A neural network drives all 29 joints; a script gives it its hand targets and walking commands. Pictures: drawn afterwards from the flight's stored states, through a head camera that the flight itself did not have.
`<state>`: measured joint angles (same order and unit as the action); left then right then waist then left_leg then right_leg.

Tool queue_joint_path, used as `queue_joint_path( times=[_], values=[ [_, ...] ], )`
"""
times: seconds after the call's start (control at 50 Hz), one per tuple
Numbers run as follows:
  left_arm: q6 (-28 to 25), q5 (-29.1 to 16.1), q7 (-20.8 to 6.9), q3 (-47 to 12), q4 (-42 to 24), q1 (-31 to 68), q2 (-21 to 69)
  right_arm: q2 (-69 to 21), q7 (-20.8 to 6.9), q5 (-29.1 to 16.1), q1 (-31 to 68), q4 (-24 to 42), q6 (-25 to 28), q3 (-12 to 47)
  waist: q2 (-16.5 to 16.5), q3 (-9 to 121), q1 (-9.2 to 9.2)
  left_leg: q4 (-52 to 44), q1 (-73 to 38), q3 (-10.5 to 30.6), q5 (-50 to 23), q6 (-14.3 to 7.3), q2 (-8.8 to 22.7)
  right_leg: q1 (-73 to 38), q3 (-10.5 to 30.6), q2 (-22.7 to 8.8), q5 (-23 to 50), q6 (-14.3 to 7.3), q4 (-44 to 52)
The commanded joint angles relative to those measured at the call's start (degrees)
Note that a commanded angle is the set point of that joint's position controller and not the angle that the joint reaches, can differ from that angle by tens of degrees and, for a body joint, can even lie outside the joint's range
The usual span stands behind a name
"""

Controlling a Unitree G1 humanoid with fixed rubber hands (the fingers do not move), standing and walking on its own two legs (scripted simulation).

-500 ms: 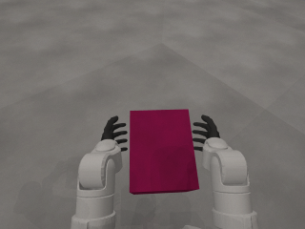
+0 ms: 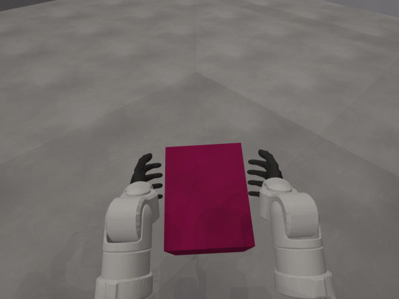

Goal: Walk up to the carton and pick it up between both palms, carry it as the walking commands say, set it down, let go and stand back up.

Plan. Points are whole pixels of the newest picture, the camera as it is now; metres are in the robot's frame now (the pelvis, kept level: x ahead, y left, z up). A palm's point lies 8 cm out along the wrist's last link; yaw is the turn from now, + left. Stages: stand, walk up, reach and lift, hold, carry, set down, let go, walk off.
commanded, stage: carry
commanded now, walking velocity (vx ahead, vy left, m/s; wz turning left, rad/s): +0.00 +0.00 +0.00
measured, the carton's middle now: (206, 201) +0.34 -0.01 +0.00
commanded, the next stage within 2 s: none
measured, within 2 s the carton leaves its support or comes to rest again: neither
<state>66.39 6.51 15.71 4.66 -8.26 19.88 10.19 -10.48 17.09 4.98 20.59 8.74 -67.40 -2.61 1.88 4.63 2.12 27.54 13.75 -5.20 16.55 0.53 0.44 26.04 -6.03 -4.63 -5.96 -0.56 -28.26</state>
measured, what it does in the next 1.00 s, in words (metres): shifts its weight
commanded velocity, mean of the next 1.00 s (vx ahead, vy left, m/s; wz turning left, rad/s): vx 0.33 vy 0.00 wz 0.00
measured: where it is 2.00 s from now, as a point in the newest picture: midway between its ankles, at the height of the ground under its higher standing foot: (192, 215)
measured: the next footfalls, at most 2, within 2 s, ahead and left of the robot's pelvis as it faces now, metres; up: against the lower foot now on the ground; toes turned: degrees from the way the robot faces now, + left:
right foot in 1.20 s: +0.26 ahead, -0.08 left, +0.00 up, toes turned -7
left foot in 1.48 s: +0.59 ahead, +0.14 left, +0.00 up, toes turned +11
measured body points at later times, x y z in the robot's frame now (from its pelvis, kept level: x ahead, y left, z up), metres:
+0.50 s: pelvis -0.03 +0.00 +0.00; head -0.05 -0.01 +0.45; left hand +0.28 +0.12 +0.10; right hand +0.28 -0.12 +0.10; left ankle -0.03 +0.12 -0.73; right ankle +0.09 -0.12 -0.73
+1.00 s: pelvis +0.11 +0.01 +0.00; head +0.10 +0.02 +0.45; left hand +0.42 +0.15 +0.09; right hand +0.43 -0.10 +0.10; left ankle +0.03 +0.10 -0.73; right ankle +0.10 -0.12 -0.73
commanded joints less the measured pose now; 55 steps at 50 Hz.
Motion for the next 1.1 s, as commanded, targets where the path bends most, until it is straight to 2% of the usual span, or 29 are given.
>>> queue_joint_path(
  times=[0.0,0.06,0.12,0.16,0.32,0.36,0.4,0.48,0.52,0.6,0.64,0.66,0.68,0.72,0.74,0.78,0.82,0.86,0.88,0.9,0.92,0.94,0.96,0.98,1.0,1.02,1.04,1.06,1.08],
  values=[
    [-0.75,-18.23,-12.34,-27.10,-7.12,19.96,60.58,-61.79,-13.40,-17.08,18.13,3.62,1.46,24.84,-10.29,11.63,-2.34,-10.37,2.09,12.58,2.67,-3.53,15.12,-5.37,-0.16,-1.02,-8.80,1.89,-0.74],
    [-0.39,-20.75,-12.98,-29.07,-6.75,24.04,62.07,-61.14,-13.05,-15.07,17.59,2.83,1.87,22.35,-8.29,12.08,-2.51,-7.04,4.94,6.80,0.46,-2.65,11.00,-9.59,-0.83,-0.83,-4.00,2.05,-0.75],
    [-0.21,-21.44,-13.45,-29.63,-5.31,25.09,62.87,-60.06,-12.71,-13.41,17.68,2.12,2.31,20.40,-8.44,12.61,-2.61,-6.81,7.16,6.47,11.88,-2.96,9.23,-10.79,-0.04,-0.97,-6.91,2.03,-0.17],
    [-0.29,-21.47,-13.65,-29.25,-4.91,25.99,63.02,-60.18,-12.70,-13.41,19.05,2.20,2.35,20.37,-6.62,11.34,-2.72,-6.93,9.69,6.83,16.34,-3.03,8.36,-11.05,0.70,-1.06,-10.27,1.93,0.71],
    [-0.70,-19.27,-13.28,-25.61,-2.88,23.96,62.29,-61.69,-12.93,-15.45,22.38,2.58,2.11,22.72,-1.00,14.21,-2.71,-2.92,8.26,6.07,11.41,-3.15,4.81,-12.61,4.53,-3.45,-16.05,1.23,6.31],
    [-0.94,-18.11,-13.16,-24.36,-1.48,23.35,61.68,-61.48,-13.20,-15.68,23.20,1.40,2.15,22.71,-0.78,15.60,-2.65,-3.62,8.17,6.07,13.42,-3.42,4.14,-13.43,4.52,-2.99,-19.18,0.85,6.81],
    [-0.83,-19.11,-12.70,-24.98,-5.12,24.38,62.61,-63.04,-13.10,-17.57,25.61,4.91,1.82,24.52,-1.41,15.95,-2.69,-4.97,8.70,5.69,20.56,-4.02,3.72,-14.92,1.98,-1.54,-25.67,0.87,5.48],
    [0.03,-18.05,-12.25,-23.65,-3.87,22.44,62.24,-62.22,-13.20,-17.20,23.77,3.54,0.73,24.50,-3.20,14.61,-2.46,-6.38,8.16,5.59,18.25,-3.91,4.97,-17.61,-1.10,-0.28,-19.61,1.28,3.29],
    [0.47,-17.71,-12.10,-23.15,-3.06,22.25,62.07,-61.82,-13.23,-16.92,23.39,2.97,0.31,24.15,-2.53,14.13,-2.53,-4.73,8.76,4.81,17.68,-3.84,4.26,-18.61,0.37,-0.95,-20.68,0.50,4.78],
    [1.18,-17.75,-11.95,-22.57,-1.69,22.79,62.12,-61.49,-13.19,-16.52,23.58,2.38,-0.34,23.38,3.13,13.77,-2.49,1.26,8.95,1.01,15.11,-3.08,1.46,-19.43,6.99,-5.10,-27.30,-1.04,12.56],
    [1.36,-17.91,-12.07,-22.84,-0.80,23.20,62.67,-61.75,-13.29,-16.27,23.58,1.76,-0.36,22.92,4.77,14.17,-2.01,0.79,5.66,-1.00,13.39,-2.90,0.41,-18.25,8.05,-6.51,-28.85,-0.80,15.46],
    [1.41,-18.08,-12.16,-23.21,-0.71,23.67,63.06,-61.98,-13.33,-16.24,23.67,1.57,-0.25,22.63,3.81,14.10,-1.66,-1.97,2.92,-1.03,13.10,-3.15,0.54,-16.88,6.38,-5.84,-27.78,-0.18,14.96],
    [1.41,-18.28,-12.25,-23.69,-1.00,24.46,63.43,-62.17,-13.35,-16.25,23.84,1.49,-0.09,22.33,0.43,13.78,-1.24,-5.93,-0.27,1.54,14.62,-3.80,2.18,-14.46,3.29,-3.92,-25.21,0.75,11.59],
    [1.16,-18.64,-12.30,-24.49,-2.25,25.84,64.01,-62.57,-13.42,-16.62,25.01,2.06,0.25,22.22,-10.64,11.96,-0.85,-13.53,-3.43,13.28,19.70,-5.71,10.54,-8.87,-3.06,0.97,-17.20,1.37,-0.52],
    [1.02,-18.64,-12.24,-24.34,-2.59,26.03,63.98,-62.82,-13.44,-16.95,25.48,2.23,0.26,22.51,-11.90,10.04,-1.01,-14.76,-3.81,15.23,19.99,-6.38,12.91,-6.68,-5.01,2.41,-13.47,0.67,-2.95],
    [1.23,-18.67,-12.13,-24.15,-2.47,26.80,63.62,-62.79,-13.20,-16.87,24.27,1.53,0.08,22.65,-8.64,10.05,-0.92,-11.64,-3.43,12.64,16.12,-6.70,12.12,-9.85,-4.29,2.45,-12.31,-0.39,-0.15],
    [1.43,-18.09,-11.83,-23.39,-1.30,25.62,63.21,-62.12,-13.01,-16.82,24.57,1.90,-0.04,22.69,-5.04,12.39,-1.95,-3.86,2.25,7.76,11.56,-4.89,9.62,-19.82,0.55,-1.12,-14.36,-2.38,3.29],
    [1.36,-17.55,-11.06,-22.06,-0.36,23.86,62.20,-61.69,-13.05,-17.82,26.00,3.33,-0.47,23.09,6.62,16.03,-3.08,14.28,14.20,-0.43,6.42,-1.27,2.79,-32.69,18.07,-10.90,-17.90,-8.12,10.80],
    [1.33,-17.19,-10.60,-21.99,0.60,23.00,61.77,-60.79,-13.20,-18.04,24.96,2.50,-0.76,22.67,10.22,15.91,-2.94,13.18,20.32,-2.43,9.25,-0.66,1.34,-35.84,24.24,-15.25,-20.83,-11.65,13.51],
    [1.22,-17.24,-10.58,-21.86,0.65,22.93,62.42,-60.95,-13.44,-18.41,25.58,2.64,-0.64,22.66,9.34,15.12,-2.89,8.61,21.13,-1.62,10.58,-1.11,2.23,-35.56,24.50,-16.92,-18.56,-12.76,13.98],
    [1.02,-17.34,-10.62,-21.99,-0.38,23.37,63.17,-61.73,-13.69,-19.01,25.97,3.01,-0.42,22.92,6.61,14.95,-2.85,3.74,18.26,-1.71,10.26,-1.48,2.37,-33.87,21.33,-16.66,-13.80,-12.24,12.93],
    [0.68,-17.37,-10.60,-22.31,-1.62,23.52,64.00,-62.80,-13.90,-19.29,25.35,3.20,-0.04,23.11,3.97,15.93,-2.38,-2.94,11.73,-2.96,6.45,-1.78,2.04,-31.05,15.83,-14.93,-10.77,-10.24,10.42],
    [0.36,-17.37,-10.70,-22.73,-2.16,23.16,64.83,-63.61,-13.96,-19.22,24.60,3.47,0.50,23.10,0.88,17.73,-1.78,-6.47,-0.05,-1.89,3.70,-2.31,3.09,-23.36,9.70,-11.78,-10.21,-6.91,6.47],
    [0.29,-18.51,-11.26,-24.48,-3.45,25.53,65.14,-63.46,-13.58,-18.00,23.29,3.08,1.31,21.97,-6.82,16.86,-0.32,-11.96,-9.44,7.15,5.62,-4.12,8.02,-14.94,0.13,-5.58,-8.93,-3.17,-3.34],
    [0.28,-18.84,-11.36,-25.01,-4.01,25.51,65.21,-63.11,-13.19,-17.64,23.05,3.51,1.72,21.78,-16.24,16.37,-0.12,-10.37,-20.21,16.45,-8.42,-6.41,15.66,-3.21,-5.56,-0.43,-9.20,-0.24,-11.48],
    [0.04,-19.13,-11.48,-25.22,-4.77,26.44,64.17,-62.71,-12.84,-17.35,22.52,3.38,1.88,21.72,-16.93,13.53,0.21,-9.96,-27.56,19.82,-20.21,-8.90,18.61,8.23,-7.23,1.70,-15.28,0.61,-14.14],
    [-0.14,-19.66,-11.56,-25.34,-5.35,26.63,63.37,-62.45,-12.57,-17.17,21.50,3.77,1.96,21.70,-14.39,11.23,0.75,-8.95,-32.64,19.60,-32.06,-10.37,18.98,14.91,-5.68,2.97,-21.82,0.36,-15.51],
    [-0.18,-19.89,-11.58,-25.59,-5.11,25.24,63.29,-62.46,-12.48,-17.10,19.80,3.64,1.91,21.60,-10.93,10.90,1.04,-7.59,-36.31,17.87,-38.61,-10.14,18.48,17.80,-4.55,3.85,-23.77,0.37,-15.53],
    [-0.31,-19.86,-11.54,-25.55,-4.82,23.70,63.16,-62.27,-12.41,-17.27,19.60,4.34,2.07,21.93,-9.61,11.78,0.84,-5.71,-38.86,15.05,-43.80,-9.41,17.87,17.67,-4.09,4.10,-23.31,0.29,-13.57]
  ],
)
